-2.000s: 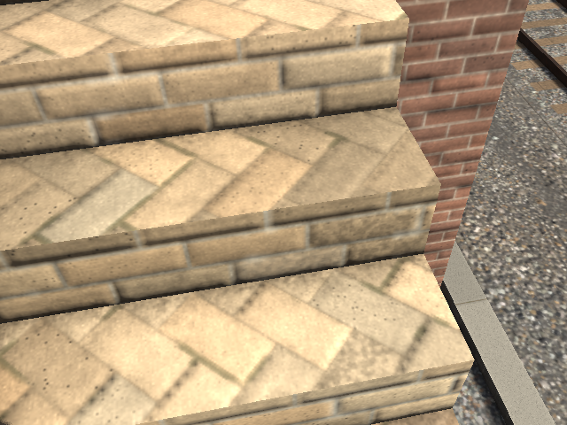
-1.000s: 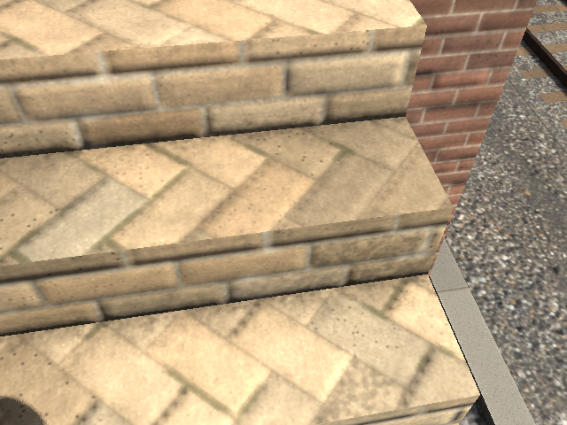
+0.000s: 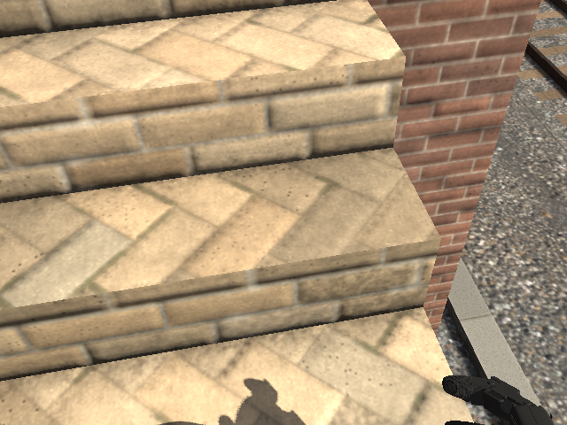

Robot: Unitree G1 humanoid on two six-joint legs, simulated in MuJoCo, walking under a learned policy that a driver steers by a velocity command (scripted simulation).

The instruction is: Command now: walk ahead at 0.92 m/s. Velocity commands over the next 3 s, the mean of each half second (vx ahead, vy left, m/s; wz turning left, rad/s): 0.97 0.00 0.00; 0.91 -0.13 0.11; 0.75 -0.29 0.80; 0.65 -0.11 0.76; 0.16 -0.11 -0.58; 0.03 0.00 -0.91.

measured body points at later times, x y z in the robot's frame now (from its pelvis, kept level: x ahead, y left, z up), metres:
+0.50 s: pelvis +0.22 +0.03 +0.18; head +0.22 +0.02 +0.63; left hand +0.45 +0.22 +0.12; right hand +0.22 -0.22 +0.04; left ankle +0.13 +0.11 -0.54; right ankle +0.27 -0.10 -0.25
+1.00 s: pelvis +0.53 +0.05 +0.42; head +0.53 +0.05 +0.87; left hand +0.53 +0.30 +0.28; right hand +0.82 -0.11 +0.39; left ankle +0.65 +0.16 -0.07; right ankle +0.46 -0.09 -0.33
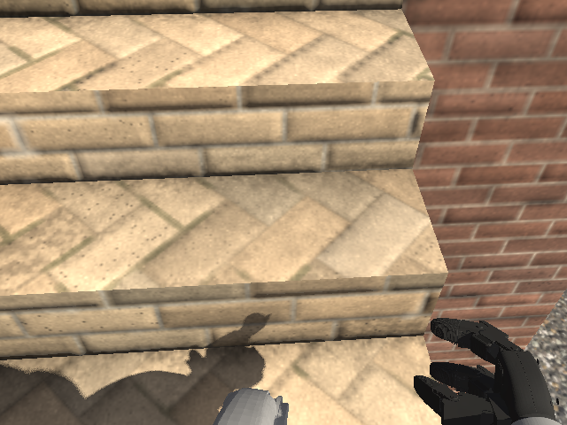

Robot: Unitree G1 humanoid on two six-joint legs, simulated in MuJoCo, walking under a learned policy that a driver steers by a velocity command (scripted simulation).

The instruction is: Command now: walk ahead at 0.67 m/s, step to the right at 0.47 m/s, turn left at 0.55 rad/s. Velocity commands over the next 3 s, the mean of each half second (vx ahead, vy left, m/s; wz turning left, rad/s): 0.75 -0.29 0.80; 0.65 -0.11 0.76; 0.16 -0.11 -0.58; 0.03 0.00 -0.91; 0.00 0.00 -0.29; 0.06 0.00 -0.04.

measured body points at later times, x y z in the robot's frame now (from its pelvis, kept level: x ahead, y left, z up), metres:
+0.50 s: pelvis +0.22 +0.01 +0.15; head +0.24 +0.06 +0.59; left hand +0.34 +0.28 +0.04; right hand +0.46 -0.23 +0.09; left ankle +0.12 +0.07 -0.47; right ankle +0.14 -0.18 -0.57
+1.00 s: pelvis +0.45 +0.21 +0.48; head +0.52 +0.26 +0.92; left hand +0.48 +0.56 +0.47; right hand +0.67 +0.00 +0.35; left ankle +0.26 +0.21 -0.10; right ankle +0.49 +0.21 -0.18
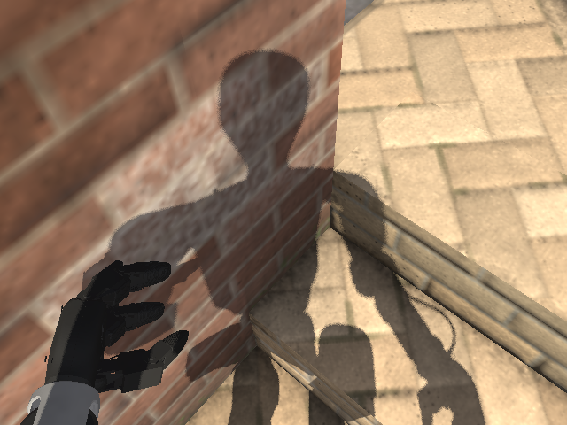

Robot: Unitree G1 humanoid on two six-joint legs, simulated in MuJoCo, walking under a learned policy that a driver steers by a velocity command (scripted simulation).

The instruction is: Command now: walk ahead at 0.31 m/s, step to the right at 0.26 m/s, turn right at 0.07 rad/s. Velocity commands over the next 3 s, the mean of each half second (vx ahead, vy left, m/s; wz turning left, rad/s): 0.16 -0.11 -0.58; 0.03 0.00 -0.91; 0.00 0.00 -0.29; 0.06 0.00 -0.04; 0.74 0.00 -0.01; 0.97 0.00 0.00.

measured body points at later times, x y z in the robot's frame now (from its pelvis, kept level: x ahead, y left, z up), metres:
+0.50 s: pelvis +0.19 -0.05 +0.07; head +0.23 -0.07 +0.52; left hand +0.44 +0.10 -0.02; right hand +0.20 -0.32 -0.06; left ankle +0.25 +0.10 -0.66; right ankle +0.13 -0.19 -0.32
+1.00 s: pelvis +0.28 -0.23 +0.26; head +0.28 -0.25 +0.71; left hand +0.56 -0.16 +0.17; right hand +0.26 -0.57 +0.19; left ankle +0.42 -0.12 -0.23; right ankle +0.21 -0.32 -0.46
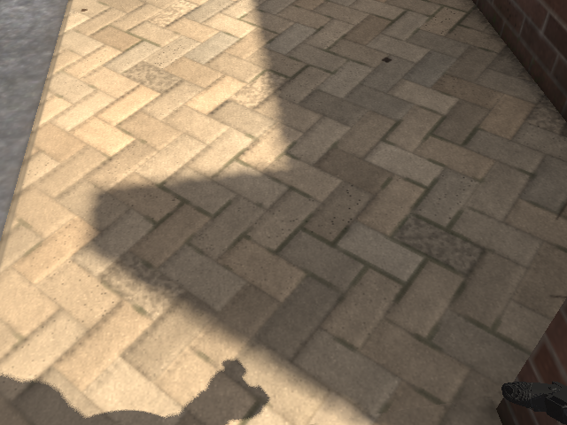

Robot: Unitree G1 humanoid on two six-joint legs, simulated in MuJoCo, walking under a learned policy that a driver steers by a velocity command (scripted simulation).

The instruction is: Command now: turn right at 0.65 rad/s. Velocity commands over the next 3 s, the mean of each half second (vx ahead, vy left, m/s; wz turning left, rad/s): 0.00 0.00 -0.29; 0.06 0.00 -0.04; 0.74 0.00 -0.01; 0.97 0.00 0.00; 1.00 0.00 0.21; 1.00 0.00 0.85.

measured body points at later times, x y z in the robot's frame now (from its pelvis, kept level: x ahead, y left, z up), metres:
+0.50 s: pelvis +0.10 +0.17 +0.03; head +0.13 +0.18 +0.48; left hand +0.17 +0.42 -0.10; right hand +0.32 -0.04 -0.02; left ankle +0.16 +0.32 -0.53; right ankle +0.01 -0.07 -0.64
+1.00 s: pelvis +0.18 +0.15 +0.19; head +0.18 +0.15 +0.64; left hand +0.41 +0.35 +0.11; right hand +0.28 -0.13 +0.09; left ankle +0.18 +0.30 -0.52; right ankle +0.17 +0.04 -0.53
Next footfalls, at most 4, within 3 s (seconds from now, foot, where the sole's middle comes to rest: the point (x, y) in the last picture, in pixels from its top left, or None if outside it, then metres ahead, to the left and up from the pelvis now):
0.42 left None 0.22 0.29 -0.56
0.78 right None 0.27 0.04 -0.56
1.74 left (223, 289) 0.74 0.25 -0.56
2.22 right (298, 161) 1.18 0.10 -0.56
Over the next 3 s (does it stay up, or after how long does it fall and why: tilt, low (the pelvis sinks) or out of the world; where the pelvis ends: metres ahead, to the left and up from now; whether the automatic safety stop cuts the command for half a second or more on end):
stays up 1.76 0.25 0.21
